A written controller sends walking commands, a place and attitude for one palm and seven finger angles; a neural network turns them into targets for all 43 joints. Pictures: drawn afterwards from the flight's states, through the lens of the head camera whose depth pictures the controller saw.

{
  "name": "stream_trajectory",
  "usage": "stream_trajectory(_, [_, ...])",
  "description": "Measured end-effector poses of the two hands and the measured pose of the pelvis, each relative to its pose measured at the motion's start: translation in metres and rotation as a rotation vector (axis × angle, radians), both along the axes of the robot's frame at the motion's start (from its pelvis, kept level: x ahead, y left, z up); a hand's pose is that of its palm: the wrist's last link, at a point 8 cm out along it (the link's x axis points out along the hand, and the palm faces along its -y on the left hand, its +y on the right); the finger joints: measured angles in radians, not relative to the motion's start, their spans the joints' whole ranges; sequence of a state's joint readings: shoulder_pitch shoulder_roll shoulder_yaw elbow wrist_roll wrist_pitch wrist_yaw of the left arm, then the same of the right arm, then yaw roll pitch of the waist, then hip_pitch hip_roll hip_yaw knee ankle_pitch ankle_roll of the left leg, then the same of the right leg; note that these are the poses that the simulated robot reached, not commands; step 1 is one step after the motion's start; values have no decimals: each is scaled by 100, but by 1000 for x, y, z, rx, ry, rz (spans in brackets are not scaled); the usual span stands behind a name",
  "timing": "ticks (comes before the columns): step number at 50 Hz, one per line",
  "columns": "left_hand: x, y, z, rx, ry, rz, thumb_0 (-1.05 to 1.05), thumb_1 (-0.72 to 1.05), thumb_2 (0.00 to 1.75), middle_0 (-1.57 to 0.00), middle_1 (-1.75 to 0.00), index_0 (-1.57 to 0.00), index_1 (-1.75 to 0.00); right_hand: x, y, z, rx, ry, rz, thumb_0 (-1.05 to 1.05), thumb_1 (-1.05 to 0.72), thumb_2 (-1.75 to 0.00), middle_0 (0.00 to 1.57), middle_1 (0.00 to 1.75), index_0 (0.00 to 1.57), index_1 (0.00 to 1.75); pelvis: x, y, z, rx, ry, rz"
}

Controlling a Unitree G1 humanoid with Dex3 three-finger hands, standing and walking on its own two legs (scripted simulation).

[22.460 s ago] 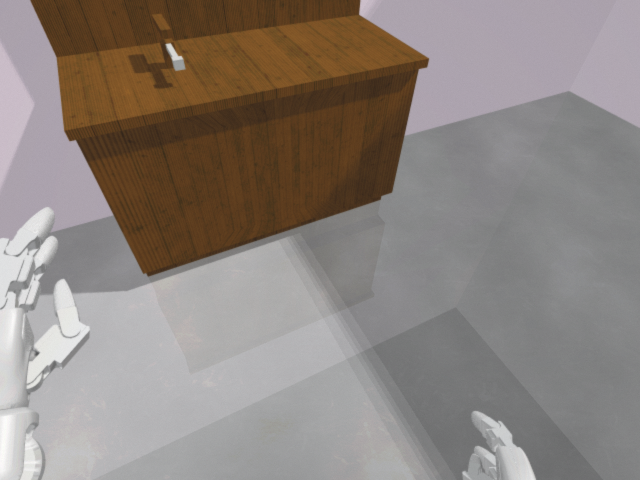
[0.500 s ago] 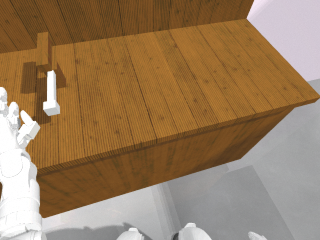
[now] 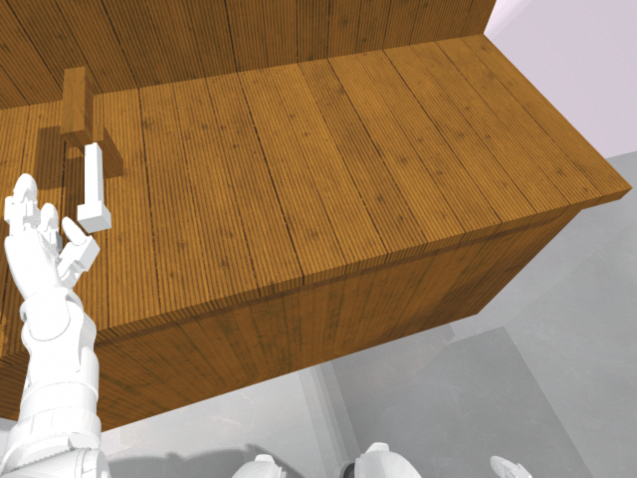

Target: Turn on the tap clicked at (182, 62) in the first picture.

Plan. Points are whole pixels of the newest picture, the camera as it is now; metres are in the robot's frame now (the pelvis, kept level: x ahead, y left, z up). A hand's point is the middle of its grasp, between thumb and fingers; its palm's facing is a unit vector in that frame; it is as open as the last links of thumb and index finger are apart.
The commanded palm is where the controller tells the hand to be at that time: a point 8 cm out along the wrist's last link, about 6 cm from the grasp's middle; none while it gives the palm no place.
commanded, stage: push the lever round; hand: left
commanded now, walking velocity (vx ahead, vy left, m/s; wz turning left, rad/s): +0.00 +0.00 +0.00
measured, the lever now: (94, 217) +0.42 +0.30 +0.06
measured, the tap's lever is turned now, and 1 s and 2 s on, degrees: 1 18 54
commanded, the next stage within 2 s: none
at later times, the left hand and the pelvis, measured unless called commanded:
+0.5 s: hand (107, 243) +0.38 +0.27 +0.05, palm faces +0.58 -0.81 -0.05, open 7.7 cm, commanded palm +0.34 +0.30 +0.05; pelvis +0.00 -0.01 +0.00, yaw +1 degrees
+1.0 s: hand (139, 232) +0.40 +0.24 +0.05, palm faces +0.67 -0.74 -0.05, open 7.7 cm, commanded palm +0.36 +0.26 +0.05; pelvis -0.01 +0.00 +0.00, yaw +1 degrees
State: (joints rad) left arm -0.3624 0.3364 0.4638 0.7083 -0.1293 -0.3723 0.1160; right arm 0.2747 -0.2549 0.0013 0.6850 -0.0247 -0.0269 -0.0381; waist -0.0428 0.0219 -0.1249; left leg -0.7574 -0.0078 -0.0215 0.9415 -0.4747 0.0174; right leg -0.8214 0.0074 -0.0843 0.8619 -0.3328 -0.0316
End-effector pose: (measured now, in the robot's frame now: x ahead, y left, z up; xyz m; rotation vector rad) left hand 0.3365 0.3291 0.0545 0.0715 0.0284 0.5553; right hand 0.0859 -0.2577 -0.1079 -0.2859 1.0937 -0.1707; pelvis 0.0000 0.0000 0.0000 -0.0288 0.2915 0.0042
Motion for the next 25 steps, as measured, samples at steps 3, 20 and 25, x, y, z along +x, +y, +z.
stream_trajectory(3, [-1,-3,2,13,-8,13,1,90,90,-16,-15,-15,-15,-3,-3,-1,3,7,-3,0,-91,-90,20,30,20,30,1,-2,0,2,-1,-3])
stream_trajectory(20, [-5,-16,2,4,-26,34,2,92,91,-16,-15,-15,-15,1,-13,-1,0,-10,2,0,-91,-90,20,30,20,30,-2,-10,0,8,-7,2])
stream_trajectory(25, [-4,-24,1,-9,-38,61,1,93,92,-16,-15,-15,-15,4,-11,-2,4,-16,15,0,-91,-90,20,30,20,30,-3,-10,-1,8,-5,7])
